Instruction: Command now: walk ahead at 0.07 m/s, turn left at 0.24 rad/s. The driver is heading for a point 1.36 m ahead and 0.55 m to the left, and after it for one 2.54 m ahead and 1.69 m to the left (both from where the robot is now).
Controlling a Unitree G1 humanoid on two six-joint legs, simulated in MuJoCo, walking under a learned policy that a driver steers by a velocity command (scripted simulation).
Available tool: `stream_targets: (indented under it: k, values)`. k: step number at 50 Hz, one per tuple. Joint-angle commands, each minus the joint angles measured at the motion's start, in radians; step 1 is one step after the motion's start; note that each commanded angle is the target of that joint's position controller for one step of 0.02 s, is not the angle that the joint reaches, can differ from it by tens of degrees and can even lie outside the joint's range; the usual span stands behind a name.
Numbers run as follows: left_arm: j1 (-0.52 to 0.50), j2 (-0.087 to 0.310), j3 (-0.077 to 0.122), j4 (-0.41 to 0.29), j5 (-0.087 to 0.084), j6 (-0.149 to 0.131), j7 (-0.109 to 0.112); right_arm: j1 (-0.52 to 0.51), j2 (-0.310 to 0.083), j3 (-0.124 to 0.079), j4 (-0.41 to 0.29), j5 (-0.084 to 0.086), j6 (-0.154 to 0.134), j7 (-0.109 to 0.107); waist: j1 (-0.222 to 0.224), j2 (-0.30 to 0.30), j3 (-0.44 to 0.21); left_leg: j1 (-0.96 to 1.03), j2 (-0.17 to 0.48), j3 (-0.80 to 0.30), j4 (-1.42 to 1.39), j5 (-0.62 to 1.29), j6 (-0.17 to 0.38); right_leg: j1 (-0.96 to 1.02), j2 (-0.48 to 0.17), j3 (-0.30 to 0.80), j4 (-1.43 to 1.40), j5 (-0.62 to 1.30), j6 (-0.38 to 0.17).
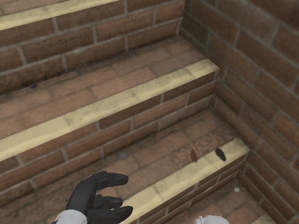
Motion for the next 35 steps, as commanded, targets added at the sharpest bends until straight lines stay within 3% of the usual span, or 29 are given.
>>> stream_targets:
  k: [1,2,3,4,5,6,7,8,10,11,13,14,16,17,18,19,20,21,23,24,25,27,28,29,30,31,32,33,35]
  values:
    - [-0.179,0.052,-0.003,-0.085,0.008,0.035,0.006,0.003,-0.18,-0.028,-0.013,-0.027,0.013,0.058,0.088,0.128,-0.149,-0.174,0.129,-0.229,0.041,0.661,0.267,0.302,0.059,0.074,-0.353,0.049,-0.081]
    - [-0.096,0.06,0.005,-0.018,-0.003,-0.01,0.006,-0.052,-0.187,-0.042,-0.044,-0.009,0.004,0.037,0.12,0.162,-0.239,-0.187,0.049,-0.161,0.17,0.867,0.222,0.589,0.078,0.046,-0.558,0.253,-0.051]
    - [0.091,0.121,0.036,0.062,-0.043,-0.049,0.027,-0.054,-0.18,-0.034,-0.068,-0.035,-0.019,0.03,0.185,0.121,-0.417,-0.414,0.042,-0.266,0.354,1.062,0.184,1.041,0.093,0.13,-0.632,0.438,-0.043]
    - [0.389,0.205,0.077,0.17,-0.078,-0.058,0.064,-0.19,-0.158,-0.026,-0.134,-0.022,-0.03,0.031,0.308,0.059,-0.564,-0.598,0.041,-0.364,0.59,0.766,0.125,1.41,-0.008,0.309,-0.852,0.552,-0.071]
    - [0.617,0.343,0.124,0.329,-0.07,-0.063,0.088,-0.138,-0.111,-0.03,-0.157,-0.025,-0.017,0.048,0.289,-0.197,-0.638,-0.816,-0.028,-0.359,0.967,-0.112,0.055,1.659,-0.275,0.573,-1.005,0.926,-0.204]
    - [0.595,0.403,0.166,0.337,-0.025,-0.082,0.107,-0.009,-0.111,-0.045,-0.154,0.026,-0.005,0.029,0.204,-0.182,-0.517,-0.781,-0.048,-0.41,1.447,-0.197,0.045,1.473,-0.342,0.472,-0.979,1.332,-0.179]
    - [0.352,0.381,0.159,0.262,0.053,-0.105,0.104,0.088,-0.053,-0.067,-0.131,0.054,0.002,0.002,0.064,-0.19,-0.298,-0.858,-0.098,-0.426,1.71,-0.151,0.081,1.196,-0.263,0.224,-0.99,1.263,-0.059]
    - [0.014,0.318,0.146,0.103,0.064,-0.119,0.097,0.262,-0.044,-0.092,-0.078,0.019,0.015,-0.025,-0.099,-0.131,-0.266,-0.762,-0.148,-0.375,1.777,-0.205,0.103,1.029,-0.2,0.037,-0.936,1.064,0.043]
    - [-0.531,0.204,0.129,-0.172,0.032,-0.095,0.08,0.707,-0.031,-0.125,0.091,-0.036,0.049,-0.064,-0.377,0.085,-0.109,-0.343,-0.349,-0.195,1.568,-0.21,0.123,0.616,-0.057,-0.385,-0.97,0.67,0.246]
    - [-0.64,0.162,0.114,-0.232,0.022,-0.086,0.072,0.882,-0.025,-0.138,0.188,-0.056,0.042,-0.058,-0.45,0.033,0.009,-0.277,-0.271,-0.289,1.267,-0.159,0.142,0.541,-0.076,-0.386,-0.9,0.558,0.306]
    - [-0.444,0.044,0.069,-0.163,-0.004,-0.046,0.068,0.616,-0.067,-0.127,0.224,-0.035,0.004,0.01,-0.306,0.149,0.188,-0.198,-0.071,-0.51,0.638,0.375,0.172,0.456,-0.074,-0.229,-0.577,-0.039,0.285]
    - [-0.389,0.067,0.07,-0.13,-0.001,-0.015,0.057,0.475,-0.062,-0.097,0.228,-0.01,0.013,0.047,-0.225,0.077,0.245,-0.154,-0.073,-0.52,0.491,0.495,0.156,0.377,-0.058,-0.196,-0.395,-0.098,0.257]
    - [-0.286,0.003,0.043,-0.066,-0.029,0.019,0.039,0.396,-0.001,-0.025,0.269,0.015,0.062,0.06,-0.129,0.145,0.269,-0.217,-0.096,-0.553,0.268,0.542,0.209,0.248,0.073,-0.125,0.214,-0.129,0.145]
    - [-0.236,-0.023,0.025,-0.037,-0.059,0.017,0.023,0.403,-0.012,-0.013,0.262,-0.006,0.092,0.034,-0.088,0.253,0.243,-0.268,-0.176,-0.555,0.266,0.452,0.221,0.125,0.166,-0.025,0.571,-0.129,0.036]
    - [-0.215,-0.042,0.019,-0.059,-0.08,-0.071,-0.002,0.425,-0.081,-0.002,0.245,-0.008,0.098,0.0,-0.028,0.285,0.207,-0.291,-0.182,-0.863,0.422,0.913,0.187,-0.078,0.251,0.151,0.729,-0.02,-0.04]
    - [-0.295,-0.012,0.028,-0.073,-0.103,-0.158,-0.016,0.496,-0.061,0.013,0.235,-0.042,0.102,-0.016,-0.023,0.083,0.165,-0.251,-0.202,-0.867,0.321,1.155,0.056,-0.064,0.272,0.099,0.55,0.098,-0.06]
    - [-0.131,-0.075,0.034,-0.05,-0.059,-0.206,-0.022,0.262,-0.106,0.02,0.076,-0.024,0.085,-0.017,0.15,0.128,0.121,-0.413,-0.24,-1.049,0.379,1.185,0.058,0.066,0.271,0.12,0.456,0.249,0.002]
    - [-0.092,-0.009,0.053,-0.039,-0.029,-0.231,-0.003,0.128,-0.161,-0.001,-0.042,0.025,0.067,-0.018,0.174,0.108,0.12,-0.458,-0.266,-1.082,0.322,0.951,0.064,0.145,0.248,0.107,0.319,0.285,0.059]
    - [-0.284,0.035,0.074,-0.075,-0.03,-0.229,0.045,0.248,-0.101,-0.009,-0.061,0.04,0.042,-0.048,0.06,0.093,0.051,-0.417,-0.363,-1.073,0.286,0.804,0.031,0.23,0.25,0.007,0.071,0.228,0.082]
    - [-0.137,0.041,0.094,-0.04,-0.003,-0.205,0.046,0.176,-0.175,-0.018,-0.16,0.067,0.029,-0.072,0.098,0.325,0.02,-0.362,-0.256,-1.35,0.326,1.061,0.096,0.26,0.211,0.109,-0.062,0.259,0.201]
    - [-0.069,0.145,0.141,-0.02,-0.025,-0.156,0.051,0.048,-0.225,-0.038,-0.232,0.104,0.029,-0.078,0.132,0.218,0.003,-0.418,-0.2,-1.529,0.334,1.02,0.146,0.397,0.209,0.198,-0.323,0.31,0.264]
    - [-0.059,0.189,0.187,-0.056,-0.021,-0.068,0.061,-0.104,-0.29,-0.073,-0.343,0.144,0.045,-0.058,0.174,0.135,-0.005,-0.536,-0.269,-1.32,0.325,1.306,0.043,0.925,0.34,0.039,-0.961,0.246,0.249]
    - [-0.055,0.223,0.195,-0.042,0.009,-0.048,0.015,0.04,-0.327,-0.108,-0.336,0.152,0.067,-0.059,0.062,0.086,-0.001,-0.436,-0.396,-1.187,0.322,1.262,-0.062,1.05,0.408,-0.07,-1.195,0.358,0.249]
    - [0.163,0.118,0.171,0.011,0.002,-0.061,0.005,0.057,-0.328,-0.101,-0.385,0.151,0.078,-0.03,0.145,0.086,-0.07,-0.306,-0.494,-1.084,0.602,1.342,-0.069,1.245,0.343,-0.005,-1.545,0.452,0.189]
    - [0.392,0.06,0.146,0.141,-0.023,-0.092,0.005,0.282,-0.168,-0.068,-0.348,0.108,0.089,0.017,0.055,-0.114,-0.316,-0.467,-0.459,-0.971,1.061,0.667,-0.027,1.711,0.035,0.171,-1.342,1.002,0.021]
    - [0.399,0.175,0.171,0.164,0.013,-0.094,-0.047,0.506,0.052,-0.024,-0.31,0.076,0.089,0.06,-0.124,-0.43,-0.442,-1.081,-0.614,-0.738,1.612,-0.653,-0.062,2.011,-0.398,0.434,-0.943,2.344,-0.472]
    - [0.39,0.177,0.204,0.069,0.143,-0.08,-0.041,0.407,-0.077,-0.071,-0.327,0.12,0.091,0.053,0.041,-0.048,-0.159,-1.339,-0.48,-0.672,2.087,-0.586,-0.014,1.663,-0.563,0.428,-1.106,2.137,-0.452]
    - [0.336,0.223,0.219,0.093,0.09,-0.078,-0.04,0.252,-0.09,-0.071,-0.339,0.134,0.117,0.039,0.045,-0.014,-0.046,-1.238,-0.29,-0.635,2.364,-0.456,0.013,1.351,-0.543,0.443,-1.236,1.611,-0.372]
    - [0.006,0.098,0.16,0.094,-0.049,-0.082,-0.025,-0.141,-0.083,-0.077,-0.571,0.081,0.154,0.019,-0.098,0.194,0.027,-1.15,-0.223,-0.588,2.163,-0.525,0.098,0.97,-0.351,0.188,-1.439,1.169,-0.232]
Velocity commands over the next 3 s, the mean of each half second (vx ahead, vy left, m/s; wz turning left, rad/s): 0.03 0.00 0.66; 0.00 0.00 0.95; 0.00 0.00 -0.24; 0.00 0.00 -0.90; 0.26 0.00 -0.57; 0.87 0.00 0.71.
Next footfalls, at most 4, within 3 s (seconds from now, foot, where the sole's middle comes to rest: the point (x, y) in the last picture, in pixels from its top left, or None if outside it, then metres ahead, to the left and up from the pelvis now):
0.36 left None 0.00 -0.02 -0.77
0.58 right None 0.10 -0.20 -0.77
1.06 left None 0.00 0.26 -0.57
1.60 right None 0.15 0.16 -0.57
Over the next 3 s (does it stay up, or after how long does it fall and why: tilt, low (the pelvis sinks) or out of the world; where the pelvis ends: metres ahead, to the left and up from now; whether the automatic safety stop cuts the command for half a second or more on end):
stays up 0.47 0.06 0.40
